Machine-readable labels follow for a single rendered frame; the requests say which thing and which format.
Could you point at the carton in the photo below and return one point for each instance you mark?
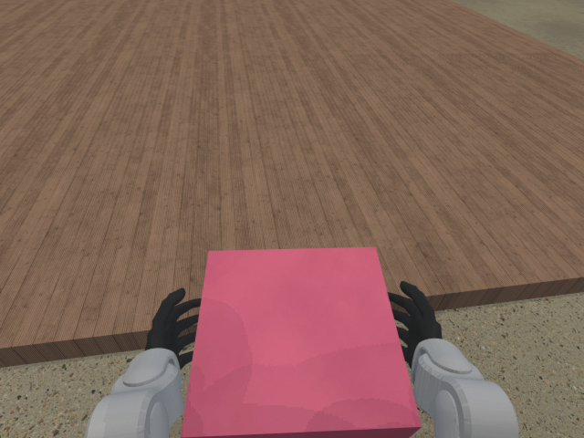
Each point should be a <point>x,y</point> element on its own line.
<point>297,343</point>

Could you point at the robot right forearm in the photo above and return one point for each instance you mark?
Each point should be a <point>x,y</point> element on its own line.
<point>453,392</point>

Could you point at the robot left forearm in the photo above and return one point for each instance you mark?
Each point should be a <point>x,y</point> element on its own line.
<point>144,402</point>

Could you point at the right robot hand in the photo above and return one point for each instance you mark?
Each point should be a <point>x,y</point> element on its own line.
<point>421,323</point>

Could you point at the left robot hand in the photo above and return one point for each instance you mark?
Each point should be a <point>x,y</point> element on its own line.
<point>165,327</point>

